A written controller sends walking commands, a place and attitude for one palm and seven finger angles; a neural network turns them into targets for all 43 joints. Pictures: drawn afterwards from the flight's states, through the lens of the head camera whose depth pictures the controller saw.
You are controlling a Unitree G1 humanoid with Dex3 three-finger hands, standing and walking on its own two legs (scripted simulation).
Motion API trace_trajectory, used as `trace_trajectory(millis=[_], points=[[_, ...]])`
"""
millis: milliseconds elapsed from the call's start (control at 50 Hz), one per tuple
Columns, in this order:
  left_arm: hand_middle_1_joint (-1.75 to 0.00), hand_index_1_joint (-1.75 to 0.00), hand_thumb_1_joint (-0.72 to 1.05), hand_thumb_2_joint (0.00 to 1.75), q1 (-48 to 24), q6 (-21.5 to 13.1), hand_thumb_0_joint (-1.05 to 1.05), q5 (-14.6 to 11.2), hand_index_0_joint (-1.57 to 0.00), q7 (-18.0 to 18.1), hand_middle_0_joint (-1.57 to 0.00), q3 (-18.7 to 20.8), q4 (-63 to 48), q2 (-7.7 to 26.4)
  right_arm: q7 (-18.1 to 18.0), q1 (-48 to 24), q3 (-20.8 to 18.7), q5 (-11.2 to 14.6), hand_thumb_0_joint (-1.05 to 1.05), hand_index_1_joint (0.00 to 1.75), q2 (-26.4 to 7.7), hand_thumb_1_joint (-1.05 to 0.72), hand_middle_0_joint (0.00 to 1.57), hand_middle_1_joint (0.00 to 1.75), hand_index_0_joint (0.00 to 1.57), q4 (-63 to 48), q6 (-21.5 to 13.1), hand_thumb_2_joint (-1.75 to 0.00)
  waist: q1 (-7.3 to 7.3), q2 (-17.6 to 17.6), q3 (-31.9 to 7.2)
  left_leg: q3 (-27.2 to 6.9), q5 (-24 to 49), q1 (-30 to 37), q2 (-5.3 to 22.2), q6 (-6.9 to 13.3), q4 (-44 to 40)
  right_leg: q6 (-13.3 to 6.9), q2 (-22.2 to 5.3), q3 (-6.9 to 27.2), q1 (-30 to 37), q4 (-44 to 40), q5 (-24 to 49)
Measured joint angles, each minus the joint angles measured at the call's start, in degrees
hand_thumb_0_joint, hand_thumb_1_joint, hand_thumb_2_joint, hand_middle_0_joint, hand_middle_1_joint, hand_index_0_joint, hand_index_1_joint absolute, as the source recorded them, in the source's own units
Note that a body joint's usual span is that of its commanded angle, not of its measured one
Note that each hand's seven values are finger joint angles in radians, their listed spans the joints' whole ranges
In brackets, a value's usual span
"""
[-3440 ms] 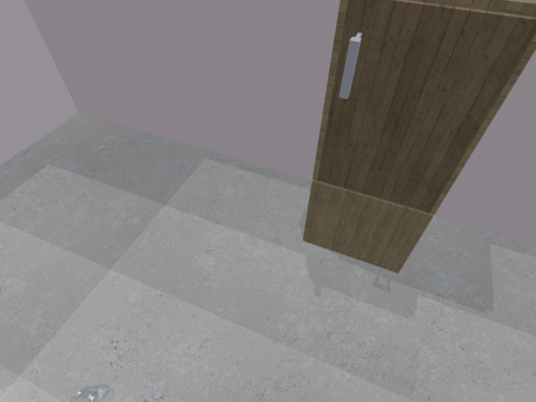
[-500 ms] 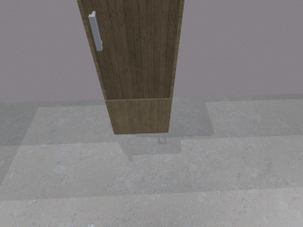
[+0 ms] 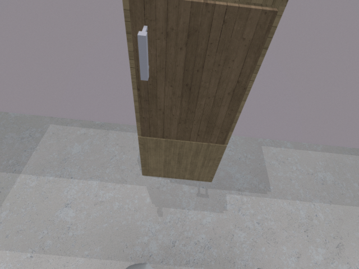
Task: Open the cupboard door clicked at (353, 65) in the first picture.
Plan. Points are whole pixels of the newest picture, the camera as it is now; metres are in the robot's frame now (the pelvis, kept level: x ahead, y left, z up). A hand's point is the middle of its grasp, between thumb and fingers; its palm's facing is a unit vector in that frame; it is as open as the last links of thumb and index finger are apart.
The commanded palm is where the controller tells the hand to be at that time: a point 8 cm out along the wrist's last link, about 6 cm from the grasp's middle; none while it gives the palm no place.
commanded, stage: take the last steps up to it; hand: left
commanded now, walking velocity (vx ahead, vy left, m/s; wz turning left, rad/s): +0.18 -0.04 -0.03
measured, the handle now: (145, 53) +0.66 +0.18 +0.11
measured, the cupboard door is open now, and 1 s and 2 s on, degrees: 0 0 0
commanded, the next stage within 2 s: come to a stop and stand still in 0.08 s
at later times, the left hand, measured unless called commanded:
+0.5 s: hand (125, 250) +0.18 +0.15 -0.16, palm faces +0.01 -0.97 -0.24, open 7.3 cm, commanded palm none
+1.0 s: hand out of the picture +0.06 +0.21 -0.16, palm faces +0.10 -0.98 -0.17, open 7.3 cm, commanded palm none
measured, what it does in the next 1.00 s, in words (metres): steps on the spot: right foot, then left foot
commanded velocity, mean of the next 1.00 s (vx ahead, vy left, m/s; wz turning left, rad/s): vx -0.02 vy -0.02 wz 0.00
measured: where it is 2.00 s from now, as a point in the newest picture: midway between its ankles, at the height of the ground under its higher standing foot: outside the picture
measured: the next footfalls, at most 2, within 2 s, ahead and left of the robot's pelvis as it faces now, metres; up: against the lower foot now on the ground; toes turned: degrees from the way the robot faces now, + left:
right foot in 0.40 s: +0.20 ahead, -0.13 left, +0.00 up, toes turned -5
left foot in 0.80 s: +0.08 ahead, +0.13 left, +0.00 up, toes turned +2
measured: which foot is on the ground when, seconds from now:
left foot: down 0.00-0.42, up 0.44-0.78, down 0.80-1.00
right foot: up 0.00-0.38, down 0.40-0.82, up 0.84-1.00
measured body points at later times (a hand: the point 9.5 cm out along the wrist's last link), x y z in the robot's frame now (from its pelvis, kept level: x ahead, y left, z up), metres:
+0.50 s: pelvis +0.11 -0.03 +0.00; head +0.15 -0.05 +0.45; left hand +0.18 +0.20 -0.14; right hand +0.07 -0.22 -0.17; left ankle +0.06 +0.07 -0.70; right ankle +0.16 -0.13 -0.73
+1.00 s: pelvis +0.06 +0.02 +0.02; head +0.05 +0.05 +0.47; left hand +0.06 +0.27 -0.15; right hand +0.08 -0.20 -0.12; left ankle +0.04 +0.13 -0.73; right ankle +0.06 -0.12 -0.66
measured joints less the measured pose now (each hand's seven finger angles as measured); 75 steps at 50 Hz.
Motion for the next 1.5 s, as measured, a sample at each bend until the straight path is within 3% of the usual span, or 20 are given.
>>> trace_trajectory(millis=[80,160,240,340,400,440,500,560,620,720,800,880,960,1020,1160,1200,1240,1280,1340,1500], points=[[-0.3,-0.3,0.91,0.9,-3.72,0.13,0.01,0.57,-0.2,-0.02,-0.2,0.89,-2.8,0.8,-1.5,3.08,-1.07,0.7,-0.02,0.3,-0.58,-0.95,0.2,0.3,0.2,1.26,-0.89,-0.9,-0.68,-0.56,-1.08,0.67,1.9,5.87,-1.86,0.68,-8.21,0.93,-1.78,0.72,-8.94,-0.83,7.17],[-0.3,-0.3,0.91,0.9,-6.72,0.65,0.01,0.82,-0.2,0.09,-0.2,1.46,-4.95,1.4,-1.44,6.81,-0.67,0.48,-0.02,0.3,-0.62,-0.94,0.2,0.3,0.2,3.49,-0.3,-0.9,-1.08,-1.03,-2.83,0.85,2.31,10.06,-3.14,0.72,-13.09,1.97,-2.64,1.18,-12.84,-6.13,11.56],[-0.3,-0.3,0.93,0.9,-9.2,1.51,0.01,0.78,-0.2,0.43,-0.2,1.57,-5.47,2.02,-1.53,10.37,-0.08,0.35,-0.01,0.29,0.72,-0.93,0.2,0.3,0.2,5.42,0.18,-0.9,-2.03,-1.12,-3.62,0.7,1.53,13.2,-3.85,0.23,-15.39,2.73,-2.92,1.05,-12.39,-13.69,13.75],[-0.3,-0.3,0.93,0.9,-11.87,2.15,0.01,0.29,-0.2,1.38,-0.2,0.62,-5.65,1.81,-1.9,12.69,0.92,0.12,0.0,0.29,3.0,-0.91,0.2,0.3,0.2,7.52,1.5,-0.9,-3.58,-0.25,-2.47,-0.04,-1.38,14.55,-3.65,-1.01,-13.22,2.44,-1.45,0.25,-5.89,-27.39,11.85],[-0.3,-0.3,0.93,0.9,-12.51,2.16,0.0,0.26,-0.2,1.67,-0.2,0.37,-6.24,1.57,-1.96,13.23,0.73,0.28,0.0,0.29,4.08,-0.91,0.2,0.3,0.2,8.07,2.58,-0.9,-3.88,0.18,-1.73,0.24,-4.42,13.77,-3.34,-2.13,-9.31,1.93,-0.44,-0.67,-0.83,-35.73,15.14],[-0.3,-0.3,0.93,0.9,-13.1,1.7,0.0,0.39,-0.2,1.85,-0.2,0.3,-6.43,0.82,-1.87,12.5,0.19,0.58,0.0,0.29,3.92,-0.91,0.2,0.3,0.2,7.96,3.39,-0.9,-3.98,1.96,-0.84,0.01,-6.79,11.59,-1.78,-3.08,-4.62,0.08,0.81,-1.14,-0.38,-36.55,12.65],[-0.3,-0.3,0.93,0.9,-14.7,1.14,0.0,0.28,-0.2,2.14,-0.2,0.23,-7.25,0.07,-1.85,10.48,-0.66,1.04,0.01,0.29,3.29,-0.9,0.2,0.3,0.2,6.65,4.84,-0.9,-4.81,3.43,1.06,-3.89,-15.32,4.95,-1.81,-5.05,9.22,-1.42,0.79,-2.45,-1.28,-35.47,10.97],[-0.3,-0.3,0.93,0.9,-15.96,1.39,0.0,0.24,-0.2,2.59,-0.2,0.55,-8.42,-0.29,-1.71,7.79,-1.43,0.96,0.01,0.29,1.95,-0.9,0.2,0.3,0.2,5.64,6.29,-0.9,-3.81,3.58,2.18,-7.53,-17.42,-1.29,-2.69,-6.19,23.58,-1.58,0.33,-2.79,-1.43,-36.67,12.31],[-0.3,-0.3,0.93,0.9,-16.15,1.98,0.0,0.35,-0.2,2.73,-0.2,0.69,-9.12,-0.54,-1.32,5.38,-2.15,0.67,0.01,0.29,-0.19,-0.9,0.2,0.3,0.2,4.23,7.12,-0.9,-2.97,3.99,1.85,-9.35,-15.18,-4.14,-2.18,-7.12,28.06,-1.26,0.12,-2.84,-1.77,-38.17,13.92],[-0.3,-0.3,0.92,0.9,-15.15,2.56,0.0,1.06,-0.21,2.24,-0.21,1.07,-9.59,0.3,-0.65,2.66,-2.46,0.39,0.0,0.29,-2.8,-0.91,0.2,0.3,0.19,1.65,6.61,-0.9,-1.7,2.89,0.27,-9.5,-13.51,-0.99,-0.73,-7.38,17.61,-0.25,-0.67,-2.15,-2.83,-39.15,15.98],[-0.3,-0.3,0.91,0.9,-13.24,3.16,0.0,0.95,-0.21,1.71,-0.21,1.34,-9.22,1.79,-0.42,2.88,-1.8,0.43,0.0,0.29,-3.45,-0.91,0.2,0.3,0.19,0.28,4.81,-0.9,-0.88,1.42,-2.02,-8.55,-8.55,6.6,-0.26,-6.43,0.48,1.06,-0.74,-1.64,-4.26,-37.95,16.6],[-0.3,-0.3,0.91,0.9,-10.71,4.72,0.01,0.25,-0.2,1.21,-0.2,1.66,-7.05,3.45,-0.71,5.54,-0.58,-0.55,0.0,0.29,-1.55,-0.91,0.2,0.3,0.19,0.72,4.04,-0.9,-1.51,-0.82,-4.6,-8.12,-4.96,8.58,-1.08,-4.51,-3.56,1.67,0.66,1.66,-5.87,-30.44,6.15],[-0.3,-0.3,0.91,0.9,-8.02,4.25,0.01,0.71,-0.2,0.14,-0.2,1.86,-5.83,4.01,-1.46,8.82,0.7,-0.63,0.0,0.29,0.28,-0.91,0.2,0.3,0.19,2.21,3.92,-0.9,-1.61,-0.6,-6.44,-8.86,-0.92,11.05,-0.98,-4.03,-11.2,2.07,3.05,3.79,-7.32,-17.87,7.23],[-0.3,-0.3,0.91,0.9,-6.02,3.74,0.01,0.68,-0.2,-0.22,-0.2,1.86,-4.89,4.28,-1.94,10.15,0.92,-0.35,0.01,0.29,1.17,-0.92,0.2,0.3,0.2,3.05,3.45,-0.9,-1.42,-1.22,-6.1,-7.94,1.19,12.33,-1.47,-3.99,-15.14,2.89,3.12,4.11,-6.98,-14.36,8.95],[-0.3,-0.3,0.91,0.9,-5.8,4.83,0.01,0.16,-0.2,-0.31,-0.2,1.13,-3.21,3.34,-2.62,11.69,0.65,-0.56,0.01,0.3,1.96,-0.91,0.2,0.3,0.2,4.7,3.03,-0.9,-3.52,-0.46,-2.65,-6.96,1.26,11.75,-0.92,-4.72,-15.13,3.14,2.18,1.91,-1.84,-24.48,2.49],[-0.3,-0.3,0.91,0.9,-6.79,3.78,0.01,0.02,-0.2,0.18,-0.2,0.35,-3.17,2.56,-2.29,12.01,0.57,-0.24,0.01,0.3,1.32,-0.9,0.2,0.3,0.2,5.52,3.24,-0.9,-3.76,0.68,-2.03,-7.06,-0.1,9.89,-0.26,-5.41,-12.04,2.03,2.16,1.47,0.45,-31.02,5.1],[-0.3,-0.3,0.91,0.9,-6.78,1.74,0.01,0.22,-0.2,0.88,-0.2,-0.42,-4.56,2.29,-1.49,12.26,0.67,0.03,0.01,0.3,0.56,-0.9,0.2,0.3,0.2,4.97,3.71,-0.9,-3.06,0.44,-1.97,-6.02,-4.02,5.2,-0.36,-6.04,-4.26,0.59,1.34,4.06,1.46,-37.61,7.53],[-0.3,-0.3,0.91,0.9,-8.29,0.77,0.01,0.38,-0.2,1.34,-0.2,-1.18,-4.15,0.41,-1.18,11.15,0.44,0.05,0.01,0.3,-1.1,-0.9,0.2,0.3,0.2,4.62,3.98,-0.9,-3.74,4.03,0.0,-8.06,-6.71,3.45,1.25,-5.84,0.72,0.5,3.36,3.18,0.91,-35.02,6.15],[-0.3,-0.3,0.93,0.9,-8.97,0.47,0.01,0.29,-0.2,1.9,-0.2,-1.61,-3.26,-0.28,-0.87,11.31,0.71,0.24,0.01,0.29,-1.31,-0.91,0.2,0.3,0.2,4.6,3.32,-0.9,-4.82,4.63,-0.65,-8.91,-6.79,5.44,0.79,-7.2,-0.28,0.47,2.92,2.55,1.94,-33.22,4.49],[-0.3,-0.3,0.94,0.9,-9.76,0.27,0.02,-0.25,-0.2,1.72,-0.2,-1.68,-3.81,0.17,-1.67,10.08,1.86,-0.23,0.01,0.29,-0.45,-0.91,0.2,0.3,0.19,4.34,3.47,-0.9,-3.91,5.57,-4.1,-9.68,-6.53,8.92,1.07,-8.17,-2.64,-0.75,3.22,1.65,4.65,-33.23,3.09]])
